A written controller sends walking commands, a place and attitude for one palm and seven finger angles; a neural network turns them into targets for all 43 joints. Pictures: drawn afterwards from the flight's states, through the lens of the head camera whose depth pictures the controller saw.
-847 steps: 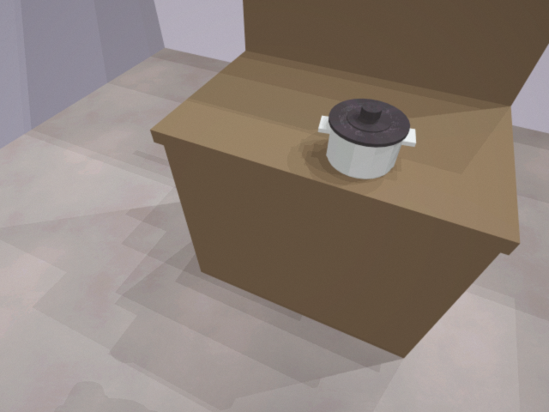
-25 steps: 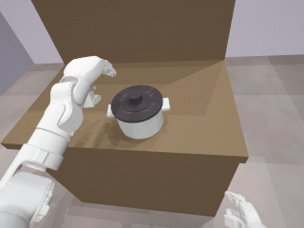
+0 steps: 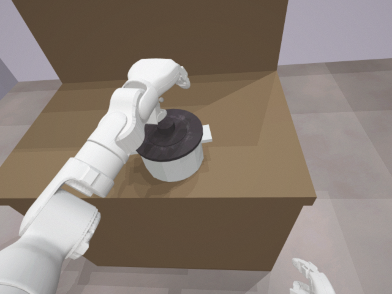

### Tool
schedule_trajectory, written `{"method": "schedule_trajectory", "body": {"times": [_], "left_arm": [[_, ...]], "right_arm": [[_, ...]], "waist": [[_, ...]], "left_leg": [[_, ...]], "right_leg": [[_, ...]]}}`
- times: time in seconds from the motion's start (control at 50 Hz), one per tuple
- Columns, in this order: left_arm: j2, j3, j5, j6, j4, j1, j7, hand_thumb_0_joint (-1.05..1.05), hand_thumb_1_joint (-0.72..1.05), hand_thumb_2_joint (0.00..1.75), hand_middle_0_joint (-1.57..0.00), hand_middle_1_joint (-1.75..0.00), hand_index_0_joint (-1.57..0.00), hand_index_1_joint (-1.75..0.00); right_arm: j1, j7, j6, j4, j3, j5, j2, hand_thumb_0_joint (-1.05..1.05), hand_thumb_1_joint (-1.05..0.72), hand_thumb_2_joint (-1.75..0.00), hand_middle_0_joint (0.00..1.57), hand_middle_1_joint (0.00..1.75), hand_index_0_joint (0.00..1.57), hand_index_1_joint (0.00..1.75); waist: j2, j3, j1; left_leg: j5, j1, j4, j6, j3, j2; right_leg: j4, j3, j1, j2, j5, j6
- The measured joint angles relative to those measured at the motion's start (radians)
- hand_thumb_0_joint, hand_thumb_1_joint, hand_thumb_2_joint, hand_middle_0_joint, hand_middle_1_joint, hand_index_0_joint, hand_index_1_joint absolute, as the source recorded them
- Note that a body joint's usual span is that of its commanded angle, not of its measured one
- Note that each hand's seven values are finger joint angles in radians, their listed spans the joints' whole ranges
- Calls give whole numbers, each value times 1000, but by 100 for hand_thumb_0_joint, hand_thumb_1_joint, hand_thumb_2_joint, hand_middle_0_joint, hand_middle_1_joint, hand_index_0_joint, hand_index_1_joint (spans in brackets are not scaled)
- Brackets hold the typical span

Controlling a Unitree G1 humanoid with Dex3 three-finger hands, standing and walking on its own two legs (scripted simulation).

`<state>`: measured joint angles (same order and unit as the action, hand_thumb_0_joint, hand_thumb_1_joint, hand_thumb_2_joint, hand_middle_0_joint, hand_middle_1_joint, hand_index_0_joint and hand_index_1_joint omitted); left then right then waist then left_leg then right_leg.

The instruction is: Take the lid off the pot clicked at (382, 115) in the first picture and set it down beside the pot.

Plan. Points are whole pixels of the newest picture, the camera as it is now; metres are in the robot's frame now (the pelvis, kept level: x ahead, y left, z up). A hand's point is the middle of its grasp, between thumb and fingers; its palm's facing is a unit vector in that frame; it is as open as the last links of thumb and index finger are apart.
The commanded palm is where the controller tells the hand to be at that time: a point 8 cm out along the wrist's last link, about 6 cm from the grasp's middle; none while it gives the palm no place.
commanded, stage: move the open hand above the knob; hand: left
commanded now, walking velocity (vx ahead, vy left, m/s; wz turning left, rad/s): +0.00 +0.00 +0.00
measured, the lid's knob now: (165, 125) +0.46 +0.07 +0.10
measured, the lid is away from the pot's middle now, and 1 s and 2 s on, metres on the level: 0.00 0.00 0.00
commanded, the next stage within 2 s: none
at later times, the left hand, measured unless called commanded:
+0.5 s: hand (157, 119) +0.43 +0.08 +0.15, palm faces -0.21 +0.00 -0.98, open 10.0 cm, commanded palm +0.42 +0.09 +0.24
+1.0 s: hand (150, 99) +0.46 +0.09 +0.18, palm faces -0.15 -0.06 -0.99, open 9.9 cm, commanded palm +0.42 +0.09 +0.24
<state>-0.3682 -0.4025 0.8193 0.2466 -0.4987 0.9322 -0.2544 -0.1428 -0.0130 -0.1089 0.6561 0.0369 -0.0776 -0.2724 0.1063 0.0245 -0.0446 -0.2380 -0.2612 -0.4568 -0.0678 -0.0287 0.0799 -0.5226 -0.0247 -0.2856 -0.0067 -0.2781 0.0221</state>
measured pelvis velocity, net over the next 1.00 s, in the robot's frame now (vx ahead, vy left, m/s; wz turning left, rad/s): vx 0.00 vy -0.01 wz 0.00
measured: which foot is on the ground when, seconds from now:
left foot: down 0.00-1.00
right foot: down 0.00-1.00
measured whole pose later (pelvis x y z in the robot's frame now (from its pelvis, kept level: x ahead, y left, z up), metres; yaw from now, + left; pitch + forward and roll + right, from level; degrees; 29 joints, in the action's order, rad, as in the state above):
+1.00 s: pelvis +0.00 -0.01 +0.00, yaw +0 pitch +4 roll +1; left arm -0.32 -0.35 0.85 0.35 -0.73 1.03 -0.27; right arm -0.15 -0.02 -0.14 0.66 0.04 -0.09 -0.28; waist 0.09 0.05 -0.04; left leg -0.22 -0.28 -0.44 -0.06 -0.02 0.08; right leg -0.51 -0.03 -0.30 0.00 -0.27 0.03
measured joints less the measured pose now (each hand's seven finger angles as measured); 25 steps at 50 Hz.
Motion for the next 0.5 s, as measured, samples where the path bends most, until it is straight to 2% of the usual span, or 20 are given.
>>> {"method": "schedule_trajectory", "body": {"times": [0.04, 0.08, 0.16, 0.22, 0.26, 0.32, 0.36, 0.4, 0.46, 0.5], "left_arm": [[17, 66, 3, 30, -119, 62, 34, 0, -31, 152, -85, -8, -87, -8], [24, 95, 9, 69, -187, 76, 41, 0, -31, 153, -85, -8, -87, -8], [33, 14, 27, 116, -87, -44, -20, 0, -31, 153, -85, -8, -86, -8], [17, -41, 13, 67, 84, -124, -59, 0, -31, 153, -86, -8, -86, -8], [9, -69, 12, 40, 98, -96, -47, 0, -31, 152, -86, -8, -87, -8], [29, -23, 7, 46, -36, 8, 2, 0, -31, 152, -87, -8, -87, -8], [47, 25, 10, 81, -153, 72, 26, 0, -32, 152, -87, -8, -87, -8], [54, 40, 18, 115, -202, 87, 22, 0, -31, 153, -86, -8, -87, -8], [57, -12, 34, 134, -126, 15, -22, 0, -31, 153, -86, -8, -86, -8], [56, -48, 30, 111, -39, -38, -54, 0, -31, 153, -86, -8, -86, -8]], "right_arm": [[-2, -5, -13, 10, 12, -1, 8, 1, -91, -90, 19, 30, 20, 30], [-13, -24, -34, -4, 18, -8, 9, 1, -91, -90, 19, 30, 20, 30], [-26, -58, -83, -46, 2, -14, 1, 1, -91, -90, 20, 30, 20, 30], [-14, -45, -58, -54, -12, -6, -3, 1, -91, -90, 20, 30, 20, 30], [-3, -26, -25, -34, -14, -4, -3, 1, -91, -90, 20, 30, 20, 30], [20, -10, -14, 2, 1, -4, 1, 1, -91, -90, 19, 30, 20, 30], [31, -13, -27, 8, 12, -7, 7, 1, -91, -90, 19, 30, 20, 30], [27, -27, -45, -10, 13, -10, 11, 1, -91, -90, 19, 30, 20, 30], [15, -48, -77, -42, 3, -11, 7, 1, -91, -90, 19, 30, 20, 30], [15, -46, -77, -52, -3, -8, 4, 1, -91, -90, 20, 30, 20, 30]], "waist": [[-7, 23, 0], [-11, 41, 2], [-4, 38, 4], [4, 7, 4], [6, 2, 11], [-2, 17, 19], [-14, 29, 18], [-20, 36, 18], [-16, 34, 16], [-10, 22, 12]], "left_leg": [[3, -7, 10, 3, -8, -1], [4, -18, 13, 5, -15, -4], [2, -29, 7, 1, -7, -4], [-2, -16, -3, -4, 6, 0], [-5, -6, -6, -5, 12, 3], [-1, -3, 2, -2, 10, 4], [4, -13, 8, 1, 5, 4], [9, -25, 11, 3, 2, 3], [10, -33, 7, 2, 7, 2], [7, -28, 1, 0, 15, 3]], "right_leg": [[2, 9, -13, 2, 2, -1], [4, 15, -27, 5, 4, 0], [8, 7, -30, 4, 5, 0], [8, -7, -8, 0, 1, -2], [8, -12, 6, -3, -3, -3], [9, -10, 4, -4, -1, -3], [5, -4, -13, -4, 0, -2], [3, -1, -28, -3, 3, 0], [5, -7, -31, -3, 5, 1], [6, -15, -20, -4, 3, 1]]}}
